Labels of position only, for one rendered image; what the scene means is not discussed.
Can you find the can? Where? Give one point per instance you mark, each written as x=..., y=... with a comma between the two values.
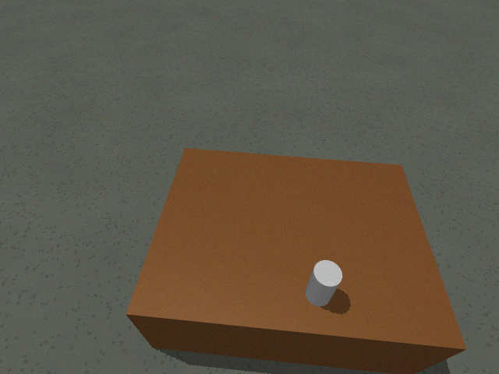
x=323, y=282

